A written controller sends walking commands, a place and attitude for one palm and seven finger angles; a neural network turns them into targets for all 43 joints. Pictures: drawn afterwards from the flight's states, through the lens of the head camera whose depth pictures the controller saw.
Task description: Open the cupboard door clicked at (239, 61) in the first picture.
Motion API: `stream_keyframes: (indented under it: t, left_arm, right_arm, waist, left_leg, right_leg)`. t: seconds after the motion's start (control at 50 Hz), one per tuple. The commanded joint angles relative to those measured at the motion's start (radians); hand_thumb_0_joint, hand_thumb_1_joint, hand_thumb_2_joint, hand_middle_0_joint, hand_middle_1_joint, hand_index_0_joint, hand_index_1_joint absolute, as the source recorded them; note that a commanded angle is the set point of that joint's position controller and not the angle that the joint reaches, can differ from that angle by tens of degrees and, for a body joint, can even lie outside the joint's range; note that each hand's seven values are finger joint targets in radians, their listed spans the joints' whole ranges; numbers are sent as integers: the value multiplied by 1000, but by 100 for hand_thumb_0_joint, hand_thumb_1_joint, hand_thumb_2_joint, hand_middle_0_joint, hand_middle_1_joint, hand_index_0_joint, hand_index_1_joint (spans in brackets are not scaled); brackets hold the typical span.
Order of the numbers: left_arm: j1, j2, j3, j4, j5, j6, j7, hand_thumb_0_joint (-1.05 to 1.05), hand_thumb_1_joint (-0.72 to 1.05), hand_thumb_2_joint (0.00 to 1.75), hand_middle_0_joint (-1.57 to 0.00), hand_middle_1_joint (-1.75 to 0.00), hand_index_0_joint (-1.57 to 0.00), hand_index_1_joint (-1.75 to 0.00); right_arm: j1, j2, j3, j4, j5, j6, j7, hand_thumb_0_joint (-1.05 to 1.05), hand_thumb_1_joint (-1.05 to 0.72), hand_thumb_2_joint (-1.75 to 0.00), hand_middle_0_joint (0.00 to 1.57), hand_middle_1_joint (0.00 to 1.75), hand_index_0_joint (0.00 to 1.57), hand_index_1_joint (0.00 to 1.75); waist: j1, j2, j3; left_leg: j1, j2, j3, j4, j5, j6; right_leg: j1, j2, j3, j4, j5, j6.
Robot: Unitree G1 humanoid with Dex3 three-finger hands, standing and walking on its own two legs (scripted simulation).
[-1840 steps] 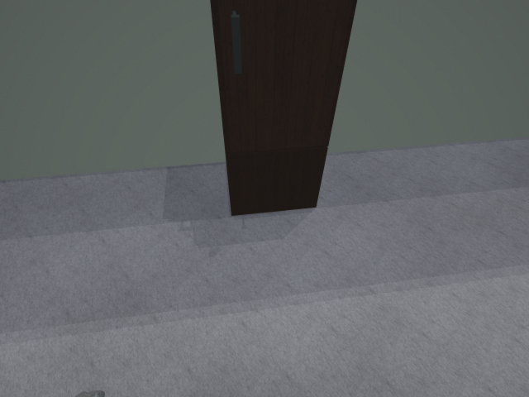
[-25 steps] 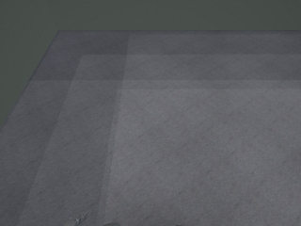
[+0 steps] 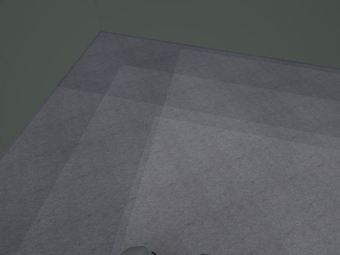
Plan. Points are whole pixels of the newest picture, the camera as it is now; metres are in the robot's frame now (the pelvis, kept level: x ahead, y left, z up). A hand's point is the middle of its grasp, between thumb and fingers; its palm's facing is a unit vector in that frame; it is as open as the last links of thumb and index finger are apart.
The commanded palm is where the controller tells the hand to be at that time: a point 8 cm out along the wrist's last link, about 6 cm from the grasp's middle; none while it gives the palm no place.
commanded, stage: turn to face it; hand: left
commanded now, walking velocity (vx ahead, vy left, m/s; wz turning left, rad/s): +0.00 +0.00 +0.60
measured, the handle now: out of the picture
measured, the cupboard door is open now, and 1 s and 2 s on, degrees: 43 43 43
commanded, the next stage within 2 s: none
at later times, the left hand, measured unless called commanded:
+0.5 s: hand out of the picture +0.12 +0.13 -0.14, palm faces +0.28 -0.92 -0.27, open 7.4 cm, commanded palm none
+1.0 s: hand out of the picture +0.08 +0.16 -0.15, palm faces +0.60 -0.75 -0.27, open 7.4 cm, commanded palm none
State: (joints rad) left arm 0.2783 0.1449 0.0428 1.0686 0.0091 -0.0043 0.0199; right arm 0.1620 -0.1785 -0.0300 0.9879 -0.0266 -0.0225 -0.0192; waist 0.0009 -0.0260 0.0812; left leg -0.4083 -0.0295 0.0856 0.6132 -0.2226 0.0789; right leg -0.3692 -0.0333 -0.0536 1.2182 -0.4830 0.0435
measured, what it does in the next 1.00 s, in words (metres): walks ahead, turning left: right foot, then left foot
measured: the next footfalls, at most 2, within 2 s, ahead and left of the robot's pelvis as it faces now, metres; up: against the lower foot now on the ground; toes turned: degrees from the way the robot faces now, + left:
right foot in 0.32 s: +0.12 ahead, -0.18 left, +0.00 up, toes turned +10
left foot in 0.70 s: +0.09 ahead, +0.05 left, +0.00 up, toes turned +34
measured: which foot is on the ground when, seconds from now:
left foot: down 0.00-0.30, up 0.32-0.68, down 0.70-1.00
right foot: up 0.00-0.30, down 0.32-0.70, up 0.72-1.00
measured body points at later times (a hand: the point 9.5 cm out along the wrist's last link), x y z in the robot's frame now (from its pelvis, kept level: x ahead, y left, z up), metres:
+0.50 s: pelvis +0.09 -0.08 +0.02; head +0.15 -0.08 +0.46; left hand +0.11 +0.18 -0.12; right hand +0.23 -0.32 -0.14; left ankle +0.02 +0.05 -0.64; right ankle +0.08 -0.19 -0.72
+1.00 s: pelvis +0.13 -0.07 +0.01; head +0.18 -0.04 +0.46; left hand +0.05 +0.20 -0.13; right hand +0.36 -0.21 -0.13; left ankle +0.06 +0.03 -0.72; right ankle +0.23 -0.19 -0.68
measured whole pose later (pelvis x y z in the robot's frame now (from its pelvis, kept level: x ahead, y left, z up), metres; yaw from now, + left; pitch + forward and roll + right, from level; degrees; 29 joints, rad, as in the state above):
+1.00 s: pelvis +0.13 -0.07 +0.01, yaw +37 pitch +2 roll +0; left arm 0.16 0.24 0.07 0.89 0.02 0.04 0.01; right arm 0.14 -0.22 -0.05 0.91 -0.03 0.03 0.01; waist 0.00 0.00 0.08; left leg -0.29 -0.01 -0.04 0.53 -0.27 0.00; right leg -0.47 -0.08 -0.01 0.90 -0.41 0.09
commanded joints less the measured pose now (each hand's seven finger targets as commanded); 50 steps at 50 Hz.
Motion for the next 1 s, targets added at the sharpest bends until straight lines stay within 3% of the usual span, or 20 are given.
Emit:
stream_keyframes:
  t: [0.0,0.08,0.16,0.2,0.24,0.26,0.28,0.3,0.34,0.36,0.4,0.46,0.58,0.64,0.66,0.68,0.7,0.74,0.8,0.98]
  left_arm:
    - [18,76,33,-110,11,3,-3,0,90,90,-20,-30,-20,-30]
    - [-29,95,42,-155,16,18,-4,0,90,90,-20,-30,-20,-30]
    - [-114,108,41,-216,14,18,-5,0,90,90,-20,-30,-20,-30]
    - [-110,122,42,-230,11,12,-4,0,90,90,-20,-30,-20,-30]
    - [-52,143,48,-227,6,-1,1,0,90,90,-20,-30,-20,-30]
    - [-15,184,56,-222,9,-13,7,0,90,90,-20,-30,-20,-30]
    - [22,289,75,-222,26,-24,18,0,90,90,-20,-30,-20,-30]
    - [8,326,67,-231,23,-18,17,0,90,90,-20,-30,-20,-30]
    - [-61,248,50,-235,16,-23,24,0,90,90,-20,-30,-20,-30]
    - [-92,217,39,-239,12,-22,21,0,90,90,-20,-30,-20,-30]
    - [-90,207,37,-243,14,-23,21,0,90,90,-20,-30,-20,-30]
    - [-12,229,41,-222,14,-23,18,0,90,90,-20,-30,-20,-30]
    - [34,273,58,-198,21,-18,15,0,90,90,-20,-30,-20,-30]
    - [5,299,63,-204,9,-20,7,0,90,90,-20,-30,-20,-30]
    - [-16,282,60,-218,3,-18,2,0,90,90,-20,-30,-20,-30]
    - [-48,203,40,-261,-5,-15,-8,0,90,90,-20,-30,-20,-30]
    - [-90,203,37,-301,5,4,3,0,90,90,-20,-30,-20,-30]
    - [-135,191,41,-271,7,17,11,0,90,90,-20,-30,-20,-30]
    - [-70,185,46,-219,14,30,-7,0,90,90,-20,-30,-20,-30]
    - [-58,168,41,-253,8,21,-9,0,90,90,-20,-30,-20,-30]
  right_arm:
    - [74,-187,-47,-49,3,-8,-11,0,-90,-90,20,30,20,30]
    - [62,-204,-65,-72,1,11,2,0,-90,-90,20,30,20,30]
    - [60,-218,-83,-92,-5,28,9,0,-90,-90,20,30,20,30]
    - [49,-226,-91,-105,-4,35,8,0,-90,-90,20,30,20,30]
    - [19,-221,-94,-123,2,39,9,0,-90,-90,20,30,20,30]
    - [17,-191,-91,-131,11,37,13,0,-90,-90,20,30,20,30]
    - [29,-127,-82,-150,23,35,21,0,-90,-90,20,30,20,30]
    - [16,-132,-85,-163,12,36,23,0,-90,-90,20,30,20,30]
    - [13,-133,-80,-131,8,57,24,0,-90,-90,20,30,20,30]
    - [13,-132,-76,-120,8,64,31,0,-90,-90,20,30,20,30]
    - [-5,-118,-64,-121,12,69,41,0,-90,-90,20,30,20,30]
    - [-67,-109,-53,-129,13,73,49,0,-90,-90,20,30,20,30]
    - [-129,-108,-39,-155,19,62,54,0,-90,-90,20,30,20,30]
    - [-17,-150,-50,-137,12,53,46,0,-90,-90,20,30,20,30]
    - [66,-210,-68,-118,4,46,43,0,-90,-90,20,30,20,30]
    - [140,-330,-101,-115,-2,42,39,0,-90,-90,20,30,20,30]
    - [187,-368,-103,-99,11,52,36,0,-90,-90,20,30,20,30]
    - [97,-313,-95,-118,10,41,8,0,-90,-90,20,30,20,30]
    - [-7,-253,-72,-141,6,30,4,0,-90,-90,20,30,20,30]
    - [-39,-262,-89,-154,0,45,15,0,-90,-90,20,30,20,30]
  waist:
    - [6,84,-158]
    - [1,143,-165]
    - [-17,172,-129]
    - [-13,216,-135]
    - [24,185,-170]
    - [43,89,-191]
    - [54,-190,-211]
    - [52,-256,-174]
    - [3,-201,-129]
    - [-15,-169,-110]
    - [-16,-179,-108]
    - [19,-163,-112]
    - [38,-205,-127]
    - [-37,-154,-181]
    - [-92,-53,-241]
    - [-128,275,-280]
    - [-128,211,-290]
    - [-93,229,-196]
    - [-16,147,-127]
    - [4,203,-112]
  left_leg:
    - [137,269,-289,-264,442,106]
    - [110,235,-320,-284,229,93]
    - [76,212,-380,-260,173,86]
    - [65,206,-412,-227,210,77]
    - [36,175,-414,-151,248,46]
    - [-56,128,-379,-69,164,-3]
    - [-241,-9,-202,159,-154,-89]
    - [-261,-36,-117,416,-430,-118]
    - [-271,40,-148,650,-322,-134]
    - [-257,59,-134,673,-254,-142]
    - [-228,63,-91,592,-215,-149]
    - [-184,51,-35,435,-216,-151]
    - [-60,30,40,137,-222,-121]
    - [185,-11,87,-88,-30,-87]
    - [406,84,2,-150,221,-43]
    - [595,398,-415,-175,651,119]
    - [533,498,-442,-171,755,206]
    - [394,398,-383,-204,595,160]
    - [267,275,-260,-236,490,89]
    - [136,224,-337,-200,284,70]
  right_leg:
    - [-92,-44,59,-79,68,36]
    - [-95,-27,40,-201,104,49]
    - [-36,16,19,-388,96,43]
    - [31,38,14,-480,97,36]
    - [172,44,14,-681,202,26]
    - [326,-29,79,-822,281,7]
    - [464,-303,345,-923,391,-71]
    - [356,-495,434,-913,556,-183]
    - [301,-388,300,-847,736,-192]
    - [282,-327,175,-822,798,-165]
    - [304,-289,62,-809,877,-133]
    - [368,-283,3,-786,974,-116]
    - [416,-318,-55,-715,1047,-126]
    - [308,-304,-129,-540,1040,-74]
    - [138,-280,-155,-361,830,-31]
    - [-186,-113,-153,-92,-17,39]
    - [-229,-94,-16,9,-190,31]
    - [-272,-107,64,28,-88,46]
    - [-199,-82,58,-40,60,54]
    - [23,14,-1,-471,91,42]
